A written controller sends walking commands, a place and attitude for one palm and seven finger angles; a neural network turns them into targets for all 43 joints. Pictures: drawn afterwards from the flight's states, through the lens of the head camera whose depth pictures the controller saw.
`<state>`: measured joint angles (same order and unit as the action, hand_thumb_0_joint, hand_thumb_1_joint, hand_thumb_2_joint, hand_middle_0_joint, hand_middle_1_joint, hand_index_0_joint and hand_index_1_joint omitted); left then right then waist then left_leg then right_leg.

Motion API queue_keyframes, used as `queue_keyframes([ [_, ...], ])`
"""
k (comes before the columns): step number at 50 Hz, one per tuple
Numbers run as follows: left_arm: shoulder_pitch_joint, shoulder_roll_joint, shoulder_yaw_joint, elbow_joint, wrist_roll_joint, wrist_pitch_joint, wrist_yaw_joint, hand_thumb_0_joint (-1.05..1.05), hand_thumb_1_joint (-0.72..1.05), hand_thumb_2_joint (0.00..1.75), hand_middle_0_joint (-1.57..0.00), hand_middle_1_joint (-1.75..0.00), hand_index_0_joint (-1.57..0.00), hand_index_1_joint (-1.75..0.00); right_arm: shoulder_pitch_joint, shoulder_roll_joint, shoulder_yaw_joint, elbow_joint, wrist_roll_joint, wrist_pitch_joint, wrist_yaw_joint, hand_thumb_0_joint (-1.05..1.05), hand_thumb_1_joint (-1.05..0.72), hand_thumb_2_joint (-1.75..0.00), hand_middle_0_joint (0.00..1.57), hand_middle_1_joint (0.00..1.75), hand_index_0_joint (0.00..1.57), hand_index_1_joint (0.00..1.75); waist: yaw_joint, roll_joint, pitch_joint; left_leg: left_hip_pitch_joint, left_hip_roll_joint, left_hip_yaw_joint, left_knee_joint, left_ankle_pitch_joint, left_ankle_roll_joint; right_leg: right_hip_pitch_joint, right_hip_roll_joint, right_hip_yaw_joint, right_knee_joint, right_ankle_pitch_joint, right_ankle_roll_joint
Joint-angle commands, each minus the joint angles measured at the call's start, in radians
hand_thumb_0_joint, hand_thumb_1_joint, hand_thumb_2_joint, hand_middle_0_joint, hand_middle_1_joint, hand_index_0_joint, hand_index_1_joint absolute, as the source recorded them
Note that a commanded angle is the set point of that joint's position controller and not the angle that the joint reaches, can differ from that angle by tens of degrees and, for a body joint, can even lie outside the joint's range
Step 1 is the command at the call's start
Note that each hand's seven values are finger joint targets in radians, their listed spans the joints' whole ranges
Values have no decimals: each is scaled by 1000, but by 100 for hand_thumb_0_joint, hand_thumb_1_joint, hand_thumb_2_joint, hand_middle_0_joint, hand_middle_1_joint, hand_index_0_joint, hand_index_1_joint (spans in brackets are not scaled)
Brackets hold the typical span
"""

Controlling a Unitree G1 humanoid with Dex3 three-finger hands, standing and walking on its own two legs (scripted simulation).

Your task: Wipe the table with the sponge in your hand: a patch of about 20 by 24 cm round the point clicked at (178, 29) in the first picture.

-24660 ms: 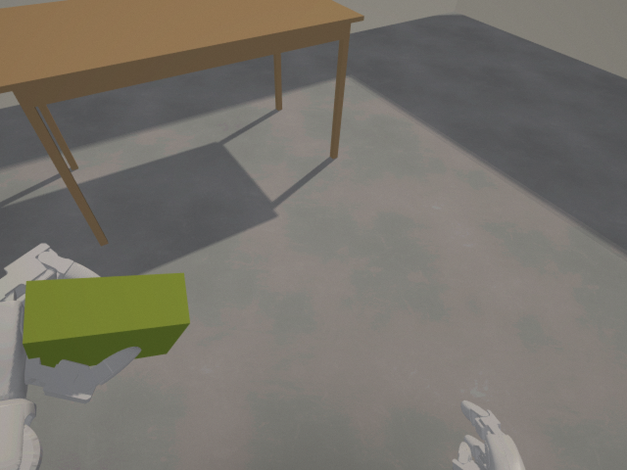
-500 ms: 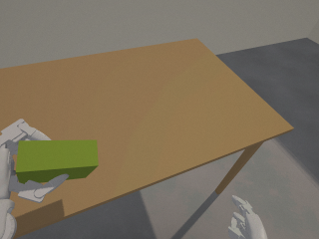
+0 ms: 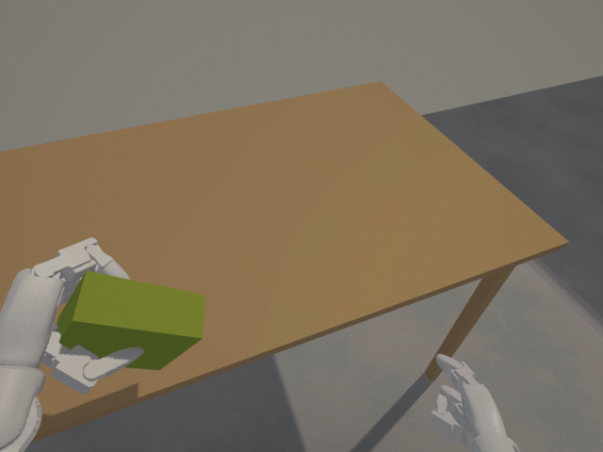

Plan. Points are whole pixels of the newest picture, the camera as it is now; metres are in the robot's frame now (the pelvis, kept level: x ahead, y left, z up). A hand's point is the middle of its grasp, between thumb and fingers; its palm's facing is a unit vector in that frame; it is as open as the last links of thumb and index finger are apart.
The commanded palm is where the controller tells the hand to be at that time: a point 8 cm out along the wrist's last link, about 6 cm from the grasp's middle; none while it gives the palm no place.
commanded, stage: turn the palm down, sponge in hand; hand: left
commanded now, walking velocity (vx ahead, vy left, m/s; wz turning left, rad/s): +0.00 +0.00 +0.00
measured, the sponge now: (146, 329) +0.22 +0.21 +0.10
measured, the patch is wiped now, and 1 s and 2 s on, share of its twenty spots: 0.00 0.00 0.00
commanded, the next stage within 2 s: move the sponge above the wiping area in 1.84 s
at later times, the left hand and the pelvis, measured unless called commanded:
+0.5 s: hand (112, 287) +0.22 +0.22 +0.17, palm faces +0.31 -0.48 -0.82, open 9.5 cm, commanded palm +0.18 +0.26 +0.20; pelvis +0.01 -0.05 -0.01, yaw -1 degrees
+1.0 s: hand (53, 279) +0.23 +0.29 +0.17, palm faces +0.30 -0.23 -0.93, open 9.5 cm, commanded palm +0.19 +0.27 +0.21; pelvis +0.00 -0.02 +0.00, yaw -1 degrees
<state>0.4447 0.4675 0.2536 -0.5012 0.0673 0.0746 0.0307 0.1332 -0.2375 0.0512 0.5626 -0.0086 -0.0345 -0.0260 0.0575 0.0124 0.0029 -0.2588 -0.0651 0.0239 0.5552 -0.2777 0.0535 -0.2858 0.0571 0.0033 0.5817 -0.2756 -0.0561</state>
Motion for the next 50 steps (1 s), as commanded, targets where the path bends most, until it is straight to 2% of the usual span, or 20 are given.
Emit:
queue_keyframes([
  [1, -253, 286, 292, -239, 72, -190, 179, 0, 10, 130, -120, -160, -120, -160, -102, -111, -58, -109, -13, -56, -21, 0, -90, -90, 20, 30, 20, 30, -4, 180, -157, 42, 67, -67, -51, 118, -46, -50, -9, -16, -67, 29, 12],
  [2, -312, 336, 310, -233, 101, -169, 192, 0, 10, 130, -120, -160, -120, -160, -105, -118, -54, -105, -10, -50, -21, 0, -90, -90, 20, 30, 20, 30, -11, 221, -139, 27, 63, -64, -51, 77, -39, -61, -12, 3, -77, 4, 6],
  [3, -325, 273, 246, -172, 111, -138, 188, 0, 10, 130, -120, -160, -120, -160, -112, -111, -52, -104, -10, -43, -23, 0, -90, -90, 20, 30, 20, 30, -23, 230, -135, 12, 55, -55, -40, 69, -34, -58, -26, -2, -84, 0, 9],
  [5, -300, 272, 204, -70, 105, -53, 149, 0, 10, 130, -120, -160, -120, -160, -114, -133, -53, -100, 0, -22, -44, 0, -90, -90, 20, 30, 20, 30, -29, 217, -107, -11, 49, -45, -35, 36, -25, -48, -45, 11, -109, -18, 16],
  [10, -348, 300, 92, -9, 110, 131, -18, 0, 10, 130, -120, -160, -120, -160, -167, -147, -37, -150, 38, 4, -100, 0, -90, -90, 20, 30, 20, 30, -22, 3, -104, -28, 47, -27, -23, 31, -4, 21, -75, 87, -183, -87, 46],
  [15, -296, 366, 185, -109, 156, 23, -52, 0, 10, 130, -120, -160, -120, -160, -174, -124, -45, -171, 26, -3, -108, 0, -90, -90, 20, 30, 20, 30, 20, -121, -164, -36, 50, -43, 13, 98, -9, 85, -102, 165, -175, -14, 69],
  [17, -261, 464, 306, -155, 166, -25, -9, 0, 10, 130, -120, -160, -120, -160, -185, -119, -51, -165, 23, -13, -103, 0, -90, -90, 20, 30, 20, 30, 53, -52, -188, -32, 46, -48, 32, 124, -19, 103, -105, 221, -161, 41, 60],
  [18, -256, 416, 289, -187, 171, -37, 17, 0, 10, 130, -120, -160, -120, -160, -177, -101, -53, -167, 15, -11, -93, 0, -90, -90, 20, 30, 20, 30, 56, 3, -241, -47, 49, -50, 43, 140, -27, 143, -129, 222, -134, 113, 64],
  [22, -129, 428, 338, -115, 214, 18, 118, 0, 10, 130, -120, -160, -120, -160, -146, -124, -68, -138, 26, 13, -75, 0, -90, -90, 20, 30, 20, 30, 63, 129, -188, -61, 45, -49, 51, 162, -39, 100, -114, 251, -107, 207, 31],
  [23, -161, 364, 263, -101, 220, 56, 125, 0, 10, 130, -120, -160, -120, -160, -140, -129, -71, -141, 28, 28, -74, 0, -90, -90, 20, 30, 20, 30, 41, 127, -179, -76, 55, -46, 53, 154, -42, 97, -127, 248, -101, 234, 37],
  [27, -179, 404, 224, -9, 249, 193, 100, 0, 10, 130, -120, -160, -120, -160, -186, -158, -66, -148, 52, 60, -94, 0, -90, -90, 20, 30, 20, 30, 24, -23, -114, -118, 54, -54, 60, 102, -32, 90, -134, 289, -121, 185, 58],
  [30, -242, 396, 143, -15, 280, 222, 31, 0, 10, 130, -120, -160, -120, -160, -188, -164, -61, -169, 60, 63, -112, 0, -90, -90, 20, 30, 20, 30, 1, -98, -138, -129, 49, -57, 69, 72, -19, 119, -152, 305, -126, 179, 87],
  [35, -294, 400, 104, -202, 367, 131, 11, 0, 10, 130, -120, -160, -120, -160, -207, -138, -62, -190, 45, 30, -123, 0, -90, -90, 20, 30, 20, 30, 14, -2, -238, -16, 39, -62, 69, 162, -7, 113, -129, 290, -116, 214, 65],
  [37, -269, 467, 176, -226, 409, 111, 45, 0, 10, 130, -120, -160, -120, -160, -241, -131, -55, -182, 40, 18, -121, 0, -90, -90, 20, 30, 20, 30, 40, 19, -231, -5, 34, -69, 66, 180, -14, 109, -113, 318, -119, 201, 38],
  [38, -267, 421, 147, -214, 428, 111, 60, 0, 10, 130, -120, -160, -120, -160, -222, -122, -55, -174, 31, 21, -116, 0, -90, -90, 20, 30, 20, 30, 35, 40, -245, 0, 36, -65, 54, 195, -11, 112, -109, 274, -111, 210, 35],
  [39, -253, 450, 177, -190, 450, 115, 78, 0, 10, 130, -120, -160, -120, -160, -200, -125, -59, -163, 31, 26, -112, 0, -90, -90, 20, 30, 20, 30, 42, 51, -228, 10, 38, -65, 36, 201, -13, 87, -94, 252, -119, 170, 25],
  [42, -289, 476, 224, -98, 481, 187, 128, 0, 10, 130, -120, -160, -120, -160, -252, -129, -52, -142, 41, 41, -103, 0, -90, -90, 20, 30, 20, 30, 70, 136, -149, 6, 40, -69, -17, 181, -25, 60, -66, 226, -142, 89, -7],
  [43, -326, 391, 140, -69, 479, 221, 128, 0, 10, 130, -120, -160, -120, -160, -245, -126, -49, -143, 43, 53, -98, 0, -90, -90, 20, 30, 20, 30, 53, 141, -150, -6, 49, -64, -37, 172, -28, 79, -70, 185, -137, 95, -5],
  [47, -386, 380, 71, 51, 505, 367, 90, 0, 10, 130, -120, -160, -120, -160, -321, -138, -30, -138, 65, 73, -93, 0, -90, -90, 20, 30, 20, 30, 55, 47, -83, -5, 48, -71, -96, 122, -31, 78, -59, 173, -186, -4, -2],
  [50, -430, 316, -79, 35, 544, 416, 2, 0, 10, 130, -120, -160, -120, -160, -336, -144, -17, -160, 70, 75, -98, 0, -90, -90, 20, 30, 20, 30, 32, 5, -96, 24, 46, -76, -130, 110, -14, 99, -62, 142, -202, -11, 11],
])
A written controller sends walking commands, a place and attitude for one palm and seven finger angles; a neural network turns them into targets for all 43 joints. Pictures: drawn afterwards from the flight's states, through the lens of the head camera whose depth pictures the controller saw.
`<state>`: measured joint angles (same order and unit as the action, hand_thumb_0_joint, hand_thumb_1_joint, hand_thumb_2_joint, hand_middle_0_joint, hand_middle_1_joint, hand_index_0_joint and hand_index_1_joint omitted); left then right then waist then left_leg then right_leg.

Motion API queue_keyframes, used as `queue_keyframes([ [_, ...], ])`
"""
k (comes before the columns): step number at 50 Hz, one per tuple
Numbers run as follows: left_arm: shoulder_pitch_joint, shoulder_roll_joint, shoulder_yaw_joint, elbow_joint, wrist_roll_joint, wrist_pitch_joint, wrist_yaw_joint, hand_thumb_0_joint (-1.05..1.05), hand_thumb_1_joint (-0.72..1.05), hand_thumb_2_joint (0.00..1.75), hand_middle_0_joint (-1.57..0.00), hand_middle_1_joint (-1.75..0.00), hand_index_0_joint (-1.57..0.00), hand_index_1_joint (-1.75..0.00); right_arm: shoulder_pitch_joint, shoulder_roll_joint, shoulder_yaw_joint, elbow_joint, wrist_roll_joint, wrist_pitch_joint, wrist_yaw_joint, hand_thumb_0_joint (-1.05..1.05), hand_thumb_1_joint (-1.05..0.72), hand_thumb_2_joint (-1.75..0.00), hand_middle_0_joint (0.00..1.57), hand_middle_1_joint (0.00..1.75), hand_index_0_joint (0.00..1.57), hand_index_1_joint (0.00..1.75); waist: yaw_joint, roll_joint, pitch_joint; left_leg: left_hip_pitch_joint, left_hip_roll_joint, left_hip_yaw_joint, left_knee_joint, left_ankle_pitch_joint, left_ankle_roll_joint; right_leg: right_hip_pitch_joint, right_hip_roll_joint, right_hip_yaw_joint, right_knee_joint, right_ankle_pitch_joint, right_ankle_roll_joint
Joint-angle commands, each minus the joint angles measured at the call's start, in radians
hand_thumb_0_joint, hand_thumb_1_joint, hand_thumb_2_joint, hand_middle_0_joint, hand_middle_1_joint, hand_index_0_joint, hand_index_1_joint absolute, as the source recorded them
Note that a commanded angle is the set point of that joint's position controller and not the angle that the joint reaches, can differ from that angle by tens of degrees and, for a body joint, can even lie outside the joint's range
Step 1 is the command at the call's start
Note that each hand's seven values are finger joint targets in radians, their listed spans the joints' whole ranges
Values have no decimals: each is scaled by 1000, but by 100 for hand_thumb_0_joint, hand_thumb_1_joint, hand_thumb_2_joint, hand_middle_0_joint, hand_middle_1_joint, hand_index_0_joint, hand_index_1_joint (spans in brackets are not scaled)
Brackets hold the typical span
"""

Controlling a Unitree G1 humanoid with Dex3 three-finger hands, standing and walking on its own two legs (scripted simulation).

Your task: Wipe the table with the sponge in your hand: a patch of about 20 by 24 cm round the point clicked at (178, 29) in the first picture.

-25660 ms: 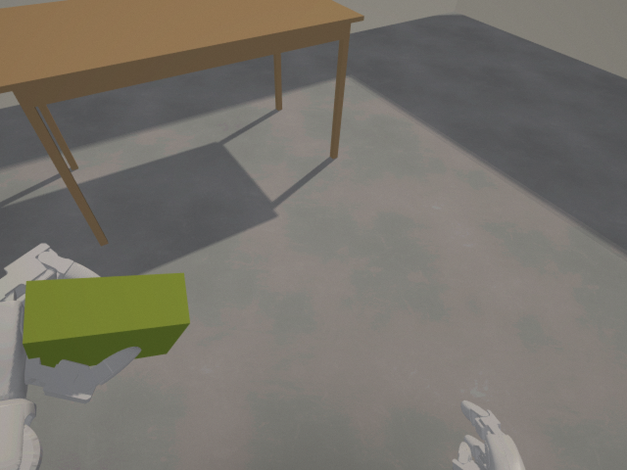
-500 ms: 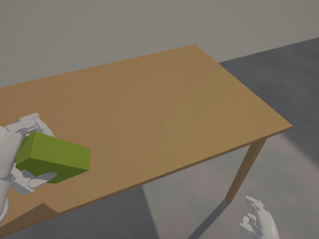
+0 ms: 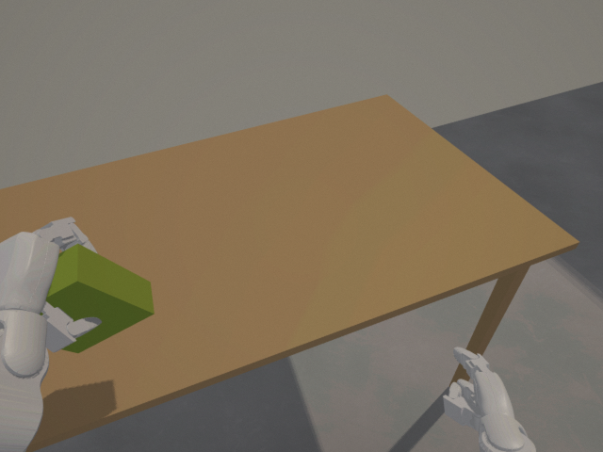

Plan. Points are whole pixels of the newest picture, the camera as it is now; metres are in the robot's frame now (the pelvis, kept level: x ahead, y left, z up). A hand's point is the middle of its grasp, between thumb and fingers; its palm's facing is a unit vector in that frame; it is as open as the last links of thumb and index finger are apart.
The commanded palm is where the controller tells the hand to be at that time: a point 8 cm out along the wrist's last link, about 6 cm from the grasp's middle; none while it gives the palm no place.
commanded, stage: turn the palm down, sponge in hand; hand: left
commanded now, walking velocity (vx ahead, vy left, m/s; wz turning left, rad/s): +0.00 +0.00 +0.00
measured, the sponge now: (91, 308) +0.24 +0.30 +0.11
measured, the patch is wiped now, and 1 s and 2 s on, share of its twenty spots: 0.00 0.00 0.00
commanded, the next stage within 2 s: move the sponge above the wiping area in 0.84 s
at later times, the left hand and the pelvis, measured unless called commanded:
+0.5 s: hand (46, 283) +0.24 +0.34 +0.16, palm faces +0.20 -0.12 -0.97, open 9.5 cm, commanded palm +0.19 +0.32 +0.21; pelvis +0.01 +0.03 +0.01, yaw +1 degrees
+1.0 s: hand (88, 305) +0.23 +0.30 +0.12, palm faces +0.03 -0.15 -0.99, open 9.5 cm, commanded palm +0.20 +0.30 +0.20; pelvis +0.01 +0.02 +0.01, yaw +1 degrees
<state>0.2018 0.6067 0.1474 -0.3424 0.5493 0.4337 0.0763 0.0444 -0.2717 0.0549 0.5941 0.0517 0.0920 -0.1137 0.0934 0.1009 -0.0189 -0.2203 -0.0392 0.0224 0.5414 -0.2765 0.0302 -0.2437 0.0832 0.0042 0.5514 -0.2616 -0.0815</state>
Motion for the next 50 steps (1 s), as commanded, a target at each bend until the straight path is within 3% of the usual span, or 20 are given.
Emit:
queue_keyframes([
  [1, -213, 172, -6, -140, 85, 61, -71, 0, 10, 130, -120, -160, -120, -160, -254, -109, -17, -193, 10, -50, -12, 0, -90, -90, 20, 30, 20, 30, -10, -79, -80, 0, 19, -80, -127, 106, 13, 56, -87, 136, -179, -34, 38],
  [3, -257, 131, -64, -188, 117, 38, -113, 0, 10, 130, -120, -160, -120, -160, -268, -93, -9, -204, 9, -68, -13, 0, -90, -90, 20, 30, 20, 30, -19, -74, -87, 36, 20, -80, -137, 100, 24, 57, -81, 128, -188, -48, 35],
  [6, -278, 217, 3, -253, 192, -29, -128, 0, 10, 130, -120, -160, -120, -160, -242, -89, -12, -194, -16, -75, -9, 0, -90, -90, 20, 30, 20, 30, 6, -83, -172, 78, 19, -104, -153, 165, 29, 106, -75, 127, -173, 28, 28],
  [7, -312, 273, 58, -312, 219, -50, -110, 0, 10, 130, -120, -160, -120, -160, -286, -84, -6, -191, -17, -84, -7, 0, -90, -90, 20, 30, 20, 30, 21, -33, -186, 97, 20, -110, -154, 175, 27, 126, -60, 163, -171, 31, 12],
  [8, -321, 250, 49, -316, 243, -72, -92, 0, 10, 130, -120, -160, -120, -160, -261, -70, -3, -190, -28, -88, -5, 0, -90, -90, 20, 30, 20, 30, 26, -13, -219, 100, 21, -116, -161, 196, 25, 152, -63, 134, -156, 50, 10],
  [12, -346, 339, 175, -257, 318, -84, 0, 0, 10, 130, -120, -160, -120, -160, -272, -79, -11, -133, -39, -79, 19, 0, -90, -90, 20, 30, 20, 30, 67, 92, -201, 85, 33, -167, -188, 258, -1, 181, -35, 185, -149, 116, -32],
  [13, -352, 250, 107, -214, 315, -63, 14, 0, 10, 130, -120, -160, -120, -160, -256, -68, -12, -129, -38, -72, 26, 0, -90, -90, 20, 30, 20, 30, 55, 84, -198, 82, 34, -152, -187, 289, -9, 178, -47, 144, -150, 136, -29],
  [17, -344, 200, 68, -91, 285, 53, 11, 0, 10, 130, -120, -160, -120, -160, -325, -86, -15, -110, -12, -50, 45, 0, -90, -90, 20, 30, 20, 30, 56, 16, -125, 83, 30, -149, -208, 289, -30, 144, -47, 156, -185, 131, -30],
  [18, -327, 130, -3, -86, 271, 75, -11, 0, 10, 130, -120, -160, -120, -160, -312, -88, -18, -117, -10, -46, 48, 0, -90, -90, 20, 30, 20, 30, 41, 3, -141, 84, 33, -132, -208, 300, -28, 155, -58, 113, -184, 160, -19],
  [23, -277, 20, -146, -125, 272, 109, -109, 0, 10, 130, -120, -160, -120, -160, -328, -83, -13, -148, 3, -48, 50, 0, -90, -90, 20, 30, 20, 30, 17, -60, -145, 105, 34, -134, -217, 294, -9, 155, -60, 86, -190, 172, -2],
  [29, -400, 259, 15, -245, 390, 37, -98, 0, 10, 130, -120, -160, -120, -160, -305, -83, -9, -143, -28, -46, 45, 0, -90, -90, 20, 30, 20, 30, 49, -13, -266, 138, 31, -166, -215, 365, 6, 244, -51, 136, -151, 201, -16],
  [31, -424, 285, 39, -220, 419, 6, -75, 0, 10, 130, -120, -160, -120, -160, -297, -82, -7, -127, -36, -39, 49, 0, -90, -90, 20, 30, 20, 30, 61, 28, -246, 135, 35, -185, -221, 388, -4, 243, -50, 150, -158, 195, -25],
  [32, -452, 343, 97, -238, 438, 2, -55, 0, 10, 130, -120, -160, -120, -160, -328, -88, -6, -119, -36, -45, 51, 0, -90, -90, 20, 30, 20, 30, 73, 74, -237, 121, 38, -194, -224, 352, 5, 259, -29, 197, -152, 186, -39],
  [33, -452, 253, 32, -208, 429, -1, -44, 0, 10, 130, -120, -160, -120, -160, -308, -69, -4, -119, -37, -49, 55, 0, -90, -90, 20, 30, 20, 30, 63, 55, -234, 127, 32, -179, -219, 386, -2, 248, -41, 158, -156, 198, -38],
  [37, -361, 195, 31, -97, 335, 34, -34, 0, 10, 130, -120, -160, -120, -160, -341, -74, -13, -103, -15, -56, 68, 0, -90, -90, 20, 30, 20, 30, 66, 14, -148, 138, 25, -173, -218, 355, -18, 187, -49, 187, -207, 191, -42],
  [38, -328, 108, -41, -81, 305, 55, -48, 0, 10, 130, -120, -160, -120, -160, -325, -76, -20, -104, -11, -53, 68, 0, -90, -90, 20, 30, 20, 30, 47, -8, -146, 129, 26, -145, -214, 348, -13, 191, -62, 142, -209, 216, -27],
  [43, -284, 59, -124, -89, 287, 111, -126, 0, 10, 130, -120, -160, -120, -160, -338, -90, -13, -131, 1, -46, 61, 0, -90, -90, 20, 30, 20, 30, 24, -62, -120, 99, 16, -121, -219, 285, 3, 177, -66, 129, -218, 195, -8],
  [47, -360, 208, -30, -207, 348, 69, -125, 0, 10, 130, -120, -160, -120, -160, -350, -89, -10, -145, -10, -43, 51, 0, -90, -90, 20, 30, 20, 30, 33, -45, -198, 117, 10, -134, -216, 270, 17, 222, -56, 184, -199, 160, -15],
  [48, -425, 199, -51, -218, 380, 55, -120, 0, 10, 130, -120, -160, -120, -160, -339, -85, -7, -148, -20, -48, 48, 0, -90, -90, 20, 30, 20, 30, 35, -20, -239, 128, 4, -129, -206, 297, 22, 240, -60, 164, -183, 188, -16],
  [50, -423, 259, 9, -163, 412, 17, -92, 0, 10, 130, -120, -160, -120, -160, -304, -87, -11, -126, -31, -45, 45, 0, -90, -90, 20, 30, 20, 30, 47, -20, -237, 134, 5, -147, -210, 312, 14, 238, -58, 177, -193, 176, -23],
])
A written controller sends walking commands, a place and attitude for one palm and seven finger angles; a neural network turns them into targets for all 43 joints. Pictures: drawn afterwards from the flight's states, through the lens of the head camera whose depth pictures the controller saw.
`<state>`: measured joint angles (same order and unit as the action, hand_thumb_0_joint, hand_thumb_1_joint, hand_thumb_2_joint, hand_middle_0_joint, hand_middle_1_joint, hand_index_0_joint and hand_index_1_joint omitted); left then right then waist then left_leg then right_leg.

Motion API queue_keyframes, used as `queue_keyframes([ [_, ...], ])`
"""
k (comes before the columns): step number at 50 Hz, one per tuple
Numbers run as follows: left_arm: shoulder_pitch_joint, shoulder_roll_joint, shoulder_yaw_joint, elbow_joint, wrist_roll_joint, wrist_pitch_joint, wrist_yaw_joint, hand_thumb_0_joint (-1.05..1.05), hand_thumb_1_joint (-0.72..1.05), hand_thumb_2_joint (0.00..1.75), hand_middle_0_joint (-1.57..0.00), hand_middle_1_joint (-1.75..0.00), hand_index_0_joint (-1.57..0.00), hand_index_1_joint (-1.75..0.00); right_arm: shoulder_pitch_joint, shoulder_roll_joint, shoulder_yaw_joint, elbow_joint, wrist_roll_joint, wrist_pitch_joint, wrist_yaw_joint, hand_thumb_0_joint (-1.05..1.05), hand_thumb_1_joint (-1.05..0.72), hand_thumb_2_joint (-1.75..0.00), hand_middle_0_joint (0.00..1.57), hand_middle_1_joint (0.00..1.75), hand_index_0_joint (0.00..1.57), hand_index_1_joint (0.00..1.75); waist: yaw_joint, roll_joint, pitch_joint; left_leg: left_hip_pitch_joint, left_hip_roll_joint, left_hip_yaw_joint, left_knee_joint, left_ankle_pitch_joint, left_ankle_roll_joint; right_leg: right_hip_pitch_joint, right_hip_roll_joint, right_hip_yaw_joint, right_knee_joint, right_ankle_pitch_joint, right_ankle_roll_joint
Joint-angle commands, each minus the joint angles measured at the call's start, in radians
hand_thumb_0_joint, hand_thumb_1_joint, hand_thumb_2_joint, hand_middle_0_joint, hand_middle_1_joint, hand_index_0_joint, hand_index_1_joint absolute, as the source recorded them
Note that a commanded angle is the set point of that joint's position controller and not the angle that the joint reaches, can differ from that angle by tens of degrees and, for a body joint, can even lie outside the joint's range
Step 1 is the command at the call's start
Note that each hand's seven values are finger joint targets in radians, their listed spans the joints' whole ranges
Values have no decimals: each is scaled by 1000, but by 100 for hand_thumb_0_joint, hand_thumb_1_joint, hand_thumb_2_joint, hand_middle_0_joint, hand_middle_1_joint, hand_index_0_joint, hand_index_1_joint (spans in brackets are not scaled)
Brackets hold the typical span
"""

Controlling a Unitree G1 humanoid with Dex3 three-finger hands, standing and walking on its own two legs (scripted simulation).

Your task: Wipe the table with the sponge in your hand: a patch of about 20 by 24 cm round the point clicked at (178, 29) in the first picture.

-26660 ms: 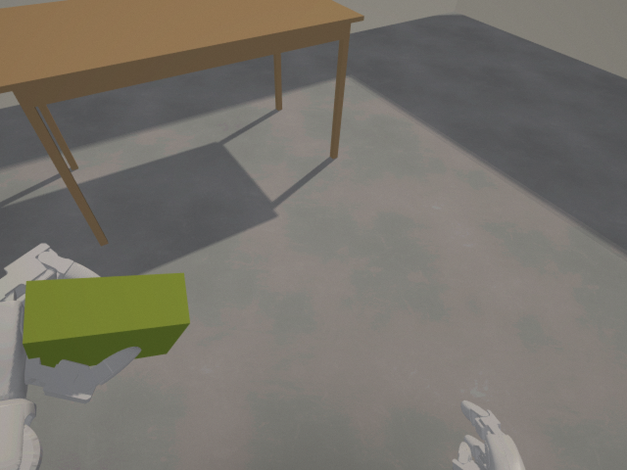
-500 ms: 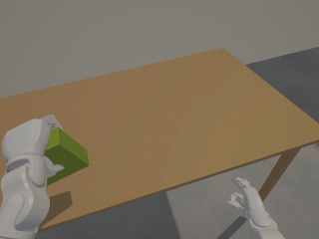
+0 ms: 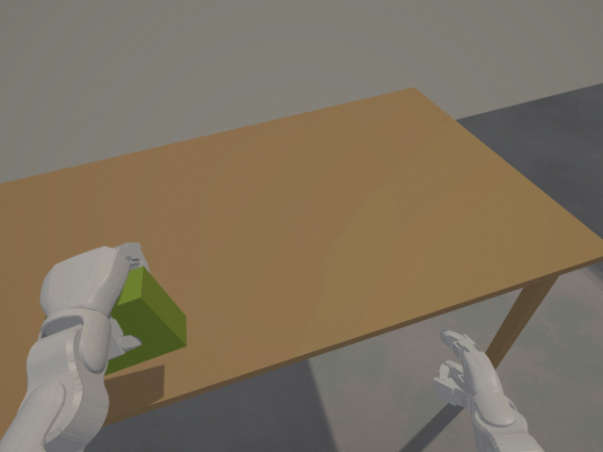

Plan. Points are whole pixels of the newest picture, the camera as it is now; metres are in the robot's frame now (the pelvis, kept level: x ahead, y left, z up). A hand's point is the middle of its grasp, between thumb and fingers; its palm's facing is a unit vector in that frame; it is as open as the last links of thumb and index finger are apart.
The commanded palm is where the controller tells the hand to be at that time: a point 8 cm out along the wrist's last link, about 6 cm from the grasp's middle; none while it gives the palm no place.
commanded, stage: move the sponge above the wiping area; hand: left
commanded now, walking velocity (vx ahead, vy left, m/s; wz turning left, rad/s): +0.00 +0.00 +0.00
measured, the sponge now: (131, 331) +0.22 +0.28 +0.06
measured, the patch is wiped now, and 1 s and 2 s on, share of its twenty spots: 0.00 0.00 0.00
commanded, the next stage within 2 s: none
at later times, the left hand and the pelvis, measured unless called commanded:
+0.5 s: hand (130, 307) +0.24 +0.27 +0.09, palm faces -0.03 -0.10 -0.99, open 9.5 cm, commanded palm +0.22 +0.28 +0.18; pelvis +0.00 -0.02 +0.00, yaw +0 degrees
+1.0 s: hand (153, 289) +0.27 +0.26 +0.09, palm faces +0.07 -0.10 -0.99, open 9.5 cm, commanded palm +0.24 +0.27 +0.16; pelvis +0.01 -0.01 +0.00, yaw +0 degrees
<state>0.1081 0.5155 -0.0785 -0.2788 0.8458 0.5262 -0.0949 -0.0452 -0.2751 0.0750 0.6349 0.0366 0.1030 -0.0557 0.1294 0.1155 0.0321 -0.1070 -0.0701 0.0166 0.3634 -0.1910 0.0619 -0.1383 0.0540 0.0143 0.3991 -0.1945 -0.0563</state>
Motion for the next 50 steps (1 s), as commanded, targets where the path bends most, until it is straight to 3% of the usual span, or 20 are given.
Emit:
queue_keyframes([
  [1, -338, 327, 223, -224, 112, -98, 93, 0, 10, 130, -120, -160, -120, -160, -206, -75, -34, -163, -15, -55, -14, 0, -90, -90, 20, 30, 20, 30, 6, -40, -279, 26, 37, -137, -29, 233, -20, 124, -29, 169, -46, 113, -48],
  [2, -343, 401, 302, -251, 113, -112, 117, 0, 10, 130, -120, -160, -120, -160, -224, -79, -35, -159, -14, -65, -15, 0, -90, -90, 20, 30, 20, 30, 23, -14, -292, 28, 35, -144, -27, 211, -14, 142, -15, 218, -49, 97, -62],
  [4, -317, 317, 252, -166, 92, -118, 139, 0, 10, 130, -120, -160, -120, -160, -200, -64, -39, -144, -9, -72, -15, 0, -90, -90, 20, 30, 20, 30, 11, -33, -247, 28, 33, -130, -23, 219, -22, 107, -28, 191, -65, 101, -56],
  [7, -295, 311, 267, -69, 45, -82, 150, 0, 10, 130, -120, -160, -120, -160, -224, -82, -42, -128, 3, -71, -11, 0, -90, -90, 20, 30, 20, 30, 10, -31, -171, 4, 32, -128, -28, 174, -29, 70, -29, 222, -92, 72, -62],
  [13, -242, 240, 161, -28, 20, 6, 63, 0, 10, 130, -120, -160, -120, -160, -243, -101, -41, -152, 17, -60, -10, 0, -90, -90, 20, 30, 20, 30, -11, -61, -189, -40, 24, -105, -15, 175, -19, 105, -52, 180, -60, 141, -39],
  [14, -235, 217, 131, -57, 16, -5, 47, 0, 10, 130, -120, -160, -120, -160, -236, -92, -42, -161, 19, -64, -10, 0, -90, -90, 20, 30, 20, 30, -21, -53, -201, -31, 24, -102, -10, 182, -16, 107, -58, 178, -58, 153, -32],
  [17, -257, 319, 210, -107, 31, -64, 32, 0, 10, 130, -120, -160, -120, -160, -230, -95, -42, -163, 11, -73, -21, 0, -90, -90, 20, 30, 20, 30, -18, -85, -233, -10, 20, -108, 5, 164, -4, 106, -47, 208, -61, 119, -31],
  [20, -358, 335, 222, -49, 54, -156, 54, 0, 10, 130, -120, -160, -120, -160, -182, -90, -41, -149, -3, -89, -42, 0, -90, -90, 20, 30, 20, 30, -25, -116, -211, -2, 16, -108, 8, 122, -1, 59, -50, 196, -92, 38, -24],
  [21, -382, 332, 228, -41, 57, -190, 72, 0, 10, 130, -120, -160, -120, -160, -166, -85, -47, -141, -5, -94, -48, 0, -90, -90, 20, 30, 20, 30, -28, -108, -213, 0, 18, -105, 6, 113, -2, 56, -50, 198, -95, 23, -24],
  [22, -395, 405, 299, -73, 64, -216, 100, 0, 10, 130, -120, -160, -120, -160, -177, -87, -50, -137, -6, -107, -51, 0, -90, -90, 20, 30, 20, 30, -13, -67, -222, 14, 19, -110, 11, 102, -4, 57, -41, 245, -104, -6, -40],
  [26, -395, 347, 290, -12, 69, -249, 172, 0, 10, 130, -120, -160, -120, -160, -146, -83, -66, -117, -8, -115, -47, 0, -90, -90, 20, 30, 20, 30, -2, 28, -259, 8, 23, -109, 1, 164, -22, 94, -49, 207, -76, 95, -53],
  [27, -385, 401, 342, -16, 64, -236, 190, 0, 10, 130, -120, -160, -120, -160, -163, -87, -63, -113, -4, -118, -44, 0, -90, -90, 20, 30, 20, 30, 10, 42, -246, 6, 19, -114, -1, 155, -22, 94, -42, 242, -82, 79, -63],
  [28, -374, 326, 287, 7, 56, -216, 192, 0, 10, 130, -120, -160, -120, -160, -168, -84, -64, -118, -6, -118, -39, 0, -90, -90, 20, 30, 20, 30, 9, 40, -264, -4, 23, -106, 3, 178, -25, 114, -52, 205, -65, 125, -61],
  [32, -270, 266, 251, 50, 17, -120, 177, 0, 10, 130, -120, -160, -120, -160, -200, -94, -69, -122, 12, -105, -19, 0, -90, -90, 20, 30, 20, 30, 2, -29, -205, -31, 28, -103, -5, 186, -30, 90, -51, 209, -62, 151, -51],
  [34, -238, 188, 159, 55, 7, -73, 141, 0, 10, 130, -120, -160, -120, -160, -196, -96, -68, -132, 18, -95, -13, 0, -90, -90, 20, 30, 20, 30, -16, -79, -208, -46, 32, -99, -6, 187, -27, 94, -59, 171, -53, 179, -35],
  [40, -367, 200, 97, 16, 52, -76, 77, 0, 10, 130, -120, -160, -120, -160, -187, -97, -55, -150, 14, -85, -25, 0, -90, -90, 20, 30, 20, 30, -36, -134, -217, -27, 23, -108, -13, 136, -8, 54, -47, 155, -64, 97, -22],
  [42, -431, 282, 168, -53, 78, -129, 103, 0, 10, 130, -120, -160, -120, -160, -191, -91, -55, -148, 6, -94, -33, 0, -90, -90, 20, 30, 20, 30, -23, -107, -257, 2, 25, -115, -9, 142, -6, 63, -33, 187, -61, 79, -35],
  [46, -459, 250, 169, -74, 128, -209, 182, 0, 10, 130, -120, -160, -120, -160, -149, -73, -65, -127, -9, -104, -32, 0, -90, -90, 20, 30, 20, 30, -1, 13, -333, 45, 35, -128, -13, 245, -28, 89, -24, 154, -36, 150, -51],
  [47, -450, 293, 216, -92, 132, -203, 207, 0, 10, 130, -120, -160, -120, -160, -166, -77, -63, -127, -10, -109, -29, 0, -90, -90, 20, 30, 20, 30, 14, 52, -328, 44, 35, -137, -18, 239, -30, 97, -14, 185, -37, 147, -64],
  [50, -411, 203, 162, 30, 116, -137, 238, 0, 10, 130, -120, -160, -120, -160, -161, -76, -64, -111, -1, -92, -14, 0, -90, -90, 20, 30, 20, 30, 2, 1, -271, 5, 38, -125, -29, 248, -47, 79, -25, 145, -50, 162, -58],
])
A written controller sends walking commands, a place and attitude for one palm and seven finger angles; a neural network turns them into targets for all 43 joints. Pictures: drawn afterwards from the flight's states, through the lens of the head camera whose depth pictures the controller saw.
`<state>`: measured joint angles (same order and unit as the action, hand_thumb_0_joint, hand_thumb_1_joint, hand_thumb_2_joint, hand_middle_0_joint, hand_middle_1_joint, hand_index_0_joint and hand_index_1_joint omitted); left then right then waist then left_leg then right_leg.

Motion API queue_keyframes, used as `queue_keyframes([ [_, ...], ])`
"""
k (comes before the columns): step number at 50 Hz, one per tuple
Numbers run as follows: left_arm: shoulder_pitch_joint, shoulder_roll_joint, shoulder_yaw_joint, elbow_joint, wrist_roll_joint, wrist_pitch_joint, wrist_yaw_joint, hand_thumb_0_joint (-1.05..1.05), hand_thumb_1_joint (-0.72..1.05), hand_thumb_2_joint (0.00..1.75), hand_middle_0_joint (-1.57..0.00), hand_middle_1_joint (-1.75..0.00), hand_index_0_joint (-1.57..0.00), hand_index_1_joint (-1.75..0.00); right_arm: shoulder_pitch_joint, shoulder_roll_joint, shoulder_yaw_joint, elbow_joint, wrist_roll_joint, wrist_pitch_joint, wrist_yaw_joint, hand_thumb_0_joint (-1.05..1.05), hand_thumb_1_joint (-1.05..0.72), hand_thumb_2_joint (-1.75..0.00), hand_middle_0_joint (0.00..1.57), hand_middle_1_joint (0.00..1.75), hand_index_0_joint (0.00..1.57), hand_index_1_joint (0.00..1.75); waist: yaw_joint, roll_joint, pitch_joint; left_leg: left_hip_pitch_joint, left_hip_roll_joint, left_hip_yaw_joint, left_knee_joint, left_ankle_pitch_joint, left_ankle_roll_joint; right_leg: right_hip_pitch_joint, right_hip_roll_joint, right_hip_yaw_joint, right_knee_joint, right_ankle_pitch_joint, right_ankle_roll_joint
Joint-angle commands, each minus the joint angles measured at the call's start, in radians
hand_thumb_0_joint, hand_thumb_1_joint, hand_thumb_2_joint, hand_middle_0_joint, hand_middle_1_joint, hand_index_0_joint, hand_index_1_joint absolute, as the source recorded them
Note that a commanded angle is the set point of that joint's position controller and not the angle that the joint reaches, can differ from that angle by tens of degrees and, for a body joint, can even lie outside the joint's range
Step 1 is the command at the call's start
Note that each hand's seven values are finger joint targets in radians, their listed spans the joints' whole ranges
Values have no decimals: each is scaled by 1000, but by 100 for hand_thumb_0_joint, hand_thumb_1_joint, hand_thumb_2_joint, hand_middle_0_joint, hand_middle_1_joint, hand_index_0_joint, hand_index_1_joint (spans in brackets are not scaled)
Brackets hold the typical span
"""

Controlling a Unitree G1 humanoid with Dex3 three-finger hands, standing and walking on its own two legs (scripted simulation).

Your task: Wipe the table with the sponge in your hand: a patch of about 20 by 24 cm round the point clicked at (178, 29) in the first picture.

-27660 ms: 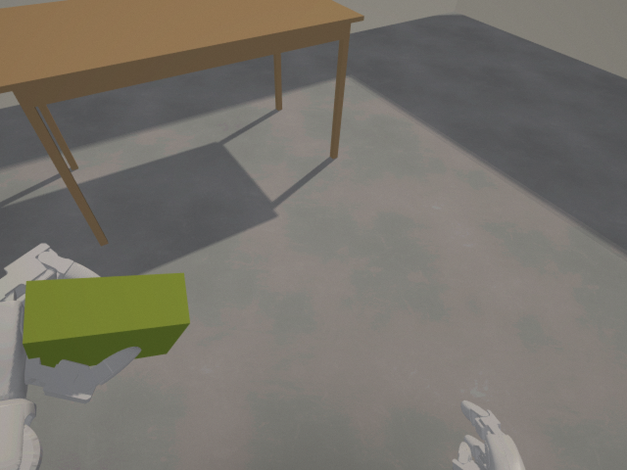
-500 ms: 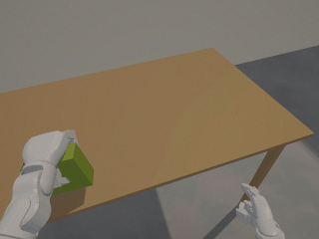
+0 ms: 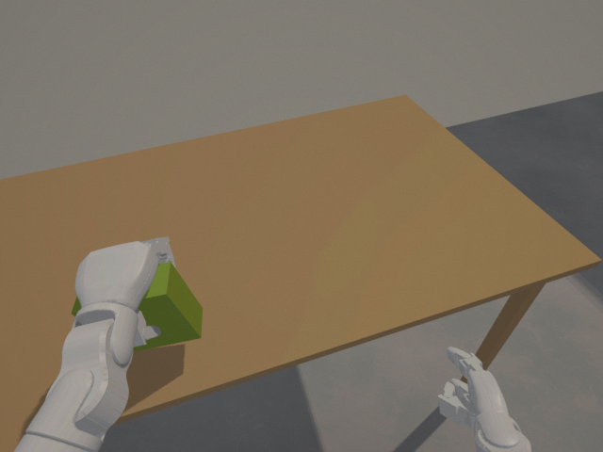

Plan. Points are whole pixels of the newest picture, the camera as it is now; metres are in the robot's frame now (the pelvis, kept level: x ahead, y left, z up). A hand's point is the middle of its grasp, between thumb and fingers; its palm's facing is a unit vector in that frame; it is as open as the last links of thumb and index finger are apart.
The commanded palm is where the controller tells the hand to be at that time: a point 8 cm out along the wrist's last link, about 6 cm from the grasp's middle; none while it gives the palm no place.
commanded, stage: move the sponge above the wiping area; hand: left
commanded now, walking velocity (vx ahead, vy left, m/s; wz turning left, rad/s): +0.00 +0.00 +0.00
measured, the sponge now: (151, 317) +0.25 +0.27 +0.04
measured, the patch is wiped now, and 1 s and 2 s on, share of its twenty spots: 0.00 0.00 0.00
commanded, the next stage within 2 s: none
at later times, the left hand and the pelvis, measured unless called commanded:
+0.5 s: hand (149, 279) +0.28 +0.27 +0.09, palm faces +0.09 -0.08 -0.99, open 9.5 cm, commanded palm +0.24 +0.27 +0.14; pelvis +0.01 +0.00 +0.00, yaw +0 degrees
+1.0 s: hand (147, 272) +0.29 +0.27 +0.10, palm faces +0.12 -0.05 -0.99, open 9.5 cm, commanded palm +0.25 +0.26 +0.14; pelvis +0.00 -0.01 +0.00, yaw +0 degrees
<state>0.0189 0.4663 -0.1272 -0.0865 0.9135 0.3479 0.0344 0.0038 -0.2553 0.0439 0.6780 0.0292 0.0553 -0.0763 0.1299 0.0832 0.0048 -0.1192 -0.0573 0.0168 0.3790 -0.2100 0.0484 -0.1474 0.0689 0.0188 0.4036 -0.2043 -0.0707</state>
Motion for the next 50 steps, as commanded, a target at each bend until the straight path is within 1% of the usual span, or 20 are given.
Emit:
queue_keyframes([
  [1, -324, 247, 204, -116, 41, 77, 109, 0, 10, 130, -120, -160, -120, -160, -224, -101, -32, -146, 14, -33, 8, 0, -90, -90, 20, 30, 20, 30, -2, 11, -211, 1, 24, -119, -50, 239, -34, 75, -41, 145, -64, 150, -40],
  [5, -325, 160, 100, -20, -13, 193, 55, 0, 10, 130, -120, -160, -120, -160, -267, -110, -21, -160, 37, -6, 6, 0, -90, -90, 20, 30, 20, 30, -24, -63, -152, -25, 18, -97, -64, 169, -24, 63, -50, 128, -87, 110, -22],
  [10, -338, 124, 12, -104, 16, 207, -40, 0, 10, 130, -120, -160, -120, -160, -261, -112, -17, -197, 34, 2, 14, 0, -90, -90, 20, 30, 20, 30, -39, -60, -254, 11, 9, -107, -32, 250, -3, 110, -55, 118, -50, 216, -20],
  [12, -371, 215, 89, -159, 34, 156, -42, 0, 10, 130, -120, -160, -120, -160, -251, -115, -18, -195, 24, -1, 10, 0, -90, -90, 20, 30, 20, 30, -34, -59, -288, 28, 11, -116, -19, 258, 3, 114, -42, 147, -40, 222, -27],
  [13, -376, 172, 62, -188, 35, 124, -39, 0, 10, 130, -120, -160, -120, -160, -232, -101, -20, -204, 19, -7, 8, 0, -90, -90, 20, 30, 20, 30, -35, -60, -321, 39, 11, -110, -10, 279, 9, 131, -46, 127, -31, 251, -22],
  [16, -380, 240, 142, -194, 65, 36, 12, 0, 10, 130, -120, -160, -120, -160, -197, -97, -28, -178, 5, -13, 4, 0, -90, -90, 20, 30, 20, 30, -16, -45, -320, 47, 19, -126, -13, 317, -9, 115, -37, 136, -26, 258, -29],
  [17, -393, 294, 195, -216, 76, 27, 41, 0, 10, 130, -120, -160, -120, -160, -209, -103, -25, -175, 1, -17, 2, 0, -90, -90, 20, 30, 20, 30, -1, -1, -309, 46, 20, -131, -21, 297, -10, 113, -27, 167, -30, 238, -41],
  [18, -408, 223, 145, -198, 79, 24, 61, 0, 10, 130, -120, -160, -120, -160, -195, -89, -27, -175, 3, -20, 2, 0, -90, -90, 20, 30, 20, 30, -14, 8, -297, 36, 23, -120, -21, 308, -15, 111, -31, 132, -26, 241, -38],
  [22, -350, 283, 229, -139, 77, 74, 134, 0, 10, 130, -120, -160, -120, -160, -218, -107, -35, -154, 13, -17, 18, 0, -90, -90, 20, 30, 20, 30, 14, 45, -271, 20, 20, -123, -33, 328, -34, 111, -26, 165, -29, 252, -56],
  [25, -279, 136, 106, -116, 34, 150, 117, 0, 10, 130, -120, -160, -120, -160, -240, -104, -39, -166, 25, -11, 36, 0, -90, -90, 20, 30, 20, 30, -1, 0, -284, 19, 22, -107, -21, 375, -39, 127, -44, 129, -24, 335, -40],
  [30, -238, 69, 2, -77, 3, 231, 24, 0, 10, 130, -120, -160, -120, -160, -259, -116, -33, -184, 40, 13, 37, 0, -90, -90, 20, 30, 20, 30, -40, -112, -221, -17, 16, -105, -19, 295, -13, 106, -52, 126, -34, 312, -19],
  [35, -381, 145, 40, -131, 47, 142, 7, 0, 10, 130, -120, -160, -120, -160, -232, -107, -26, -186, 23, 10, 12, 0, -90, -90, 20, 30, 20, 30, -42, -91, -271, 10, 7, -105, -7, 247, 7, 100, -47, 138, -35, 254, -18],
  [37, -458, 257, 135, -168, 72, 81, 44, 0, 10, 130, -120, -160, -120, -160, -224, -109, -28, -171, 13, 1, -1, 0, -90, -90, 20, 30, 20, 30, -30, -41, -294, 24, 9, -114, -9, 226, 4, 98, -33, 178, -37, 218, -31],
  [38, -479, 196, 93, -175, 80, 58, 60, 0, 10, 130, -120, -160, -120, -160, -217, -91, -28, -176, 13, -7, -5, 0, -90, -90, 20, 30, 20, 30, -30, -11, -309, 28, 8, -109, -8, 237, 3, 107, -36, 150, -32, 215, -29],
  [41, -482, 212, 125, -122, 100, 21, 120, 0, 10, 130, -120, -160, -120, -160, -203, -91, -34, -151, 12, -22, -4, 0, -90, -90, 20, 30, 20, 30, -16, 57, -296, 35, 14, -118, -21, 246, -19, 82, -26, 148, -40, 180, -43],
  [42, -481, 275, 185, -121, 102, 32, 141, 0, 10, 130, -120, -160, -120, -160, -210, -99, -32, -147, 13, -22, -3, 0, -90, -90, 20, 30, 20, 30, -4, 74, -289, 29, 12, -125, -32, 231, -19, 87, -19, 175, -45, 159, -53],
  [43, -465, 197, 127, -104, 90, 50, 148, 0, 10, 130, -120, -160, -120, -160, -212, -88, -32, -156, 18, -22, 1, 0, -90, -90, 20, 30, 20, 30, -12, 79, -289, 18, 12, -112, -35, 240, -21, 105, -27, 137, -41, 173, -47],
  [47, -389, 179, 125, 36, 38, 161, 132, 0, 10, 130, -120, -160, -120, -160, -256, -105, -30, -144, 39, -3, 14, 0, -90, -90, 20, 30, 20, 30, -10, -37, -204, -26, 9, -105, -57, 192, -23, 88, -36, 157, -70, 138, -38],
  [48, -361, 111, 65, 59, 16, 193, 110, 0, 10, 130, -120, -160, -120, -160, -264, -104, -29, -156, 44, 3, 16, 0, -90, -90, 20, 30, 20, 30, -17, -63, -201, -34, 10, -94, -52, 182, -17, 98, -45, 132, -71, 148, -26],
  [50, -365, 106, 33, 107, 0, 238, 65, 0, 10, 130, -120, -160, -120, -160, -269, -114, -24, -156, 52, 15, 13, 0, -90, -90, 20, 30, 20, 30, -34, -120, -178, -49, 9, -93, -52, 156, -11, 89, -53, 138, -80, 140, -15],
])
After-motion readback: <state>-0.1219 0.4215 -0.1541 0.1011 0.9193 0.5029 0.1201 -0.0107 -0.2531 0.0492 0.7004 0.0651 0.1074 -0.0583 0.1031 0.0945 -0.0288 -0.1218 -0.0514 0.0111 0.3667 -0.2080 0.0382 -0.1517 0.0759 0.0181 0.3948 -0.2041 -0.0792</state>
